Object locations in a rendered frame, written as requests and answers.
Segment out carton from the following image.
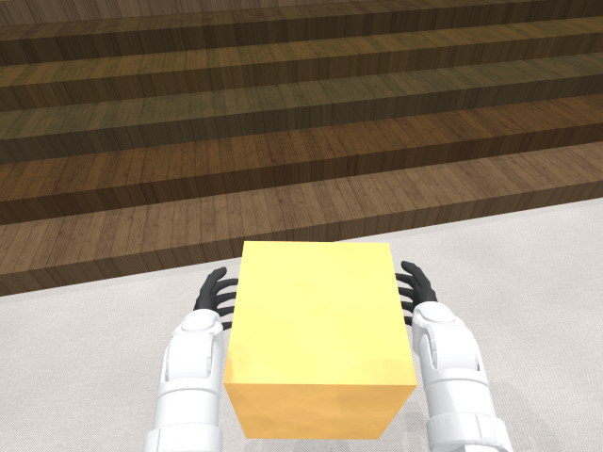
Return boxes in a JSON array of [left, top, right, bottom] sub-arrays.
[[223, 241, 417, 440]]

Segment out left robot hand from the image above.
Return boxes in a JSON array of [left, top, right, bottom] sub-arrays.
[[193, 266, 238, 331]]

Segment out right robot hand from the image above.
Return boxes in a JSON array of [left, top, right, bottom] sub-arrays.
[[395, 261, 438, 327]]

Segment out robot right forearm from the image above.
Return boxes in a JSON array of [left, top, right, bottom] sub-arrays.
[[412, 301, 513, 452]]

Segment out robot left forearm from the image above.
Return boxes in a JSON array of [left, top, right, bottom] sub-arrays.
[[142, 309, 224, 452]]

